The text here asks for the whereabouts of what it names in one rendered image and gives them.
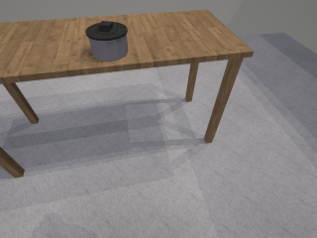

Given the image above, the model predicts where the pot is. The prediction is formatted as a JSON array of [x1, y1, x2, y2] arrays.
[[88, 34, 129, 61]]

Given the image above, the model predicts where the lid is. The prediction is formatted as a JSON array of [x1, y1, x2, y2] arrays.
[[85, 22, 128, 41]]

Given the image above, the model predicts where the knob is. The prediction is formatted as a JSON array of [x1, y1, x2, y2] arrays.
[[98, 21, 113, 31]]

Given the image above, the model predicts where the table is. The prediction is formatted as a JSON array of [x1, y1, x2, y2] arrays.
[[0, 9, 254, 178]]

